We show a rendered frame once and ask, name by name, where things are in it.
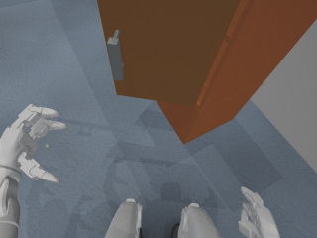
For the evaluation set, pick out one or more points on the robot right thigh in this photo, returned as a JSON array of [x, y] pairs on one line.
[[197, 223]]

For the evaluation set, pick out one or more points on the handle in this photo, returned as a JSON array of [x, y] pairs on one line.
[[114, 50]]

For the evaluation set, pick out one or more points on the robot left forearm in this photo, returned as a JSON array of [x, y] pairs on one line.
[[9, 206]]

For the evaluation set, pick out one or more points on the right robot foot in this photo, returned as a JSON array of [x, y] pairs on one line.
[[174, 231]]

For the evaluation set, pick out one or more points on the cupboard door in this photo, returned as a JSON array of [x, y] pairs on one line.
[[167, 46]]

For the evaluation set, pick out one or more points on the right robot hand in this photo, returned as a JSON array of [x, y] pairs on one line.
[[263, 224]]

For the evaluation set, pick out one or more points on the left robot hand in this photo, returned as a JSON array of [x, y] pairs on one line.
[[15, 140]]

